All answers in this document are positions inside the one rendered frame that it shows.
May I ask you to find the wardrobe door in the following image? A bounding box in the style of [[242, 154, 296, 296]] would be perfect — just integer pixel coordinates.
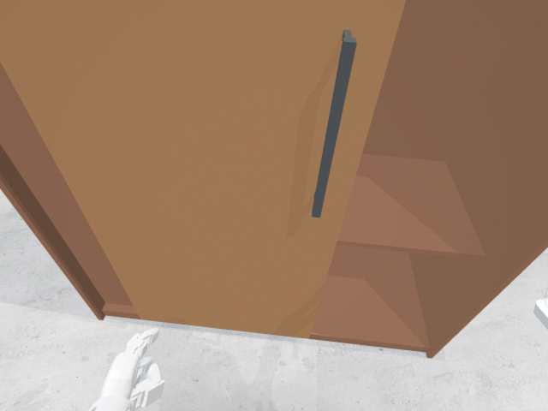
[[0, 62, 134, 306], [0, 0, 406, 338]]

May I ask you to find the robot left hand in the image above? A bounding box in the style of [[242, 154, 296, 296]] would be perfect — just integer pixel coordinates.
[[99, 328, 165, 411]]

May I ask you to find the handle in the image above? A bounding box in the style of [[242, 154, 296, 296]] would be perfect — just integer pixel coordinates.
[[312, 30, 357, 217]]

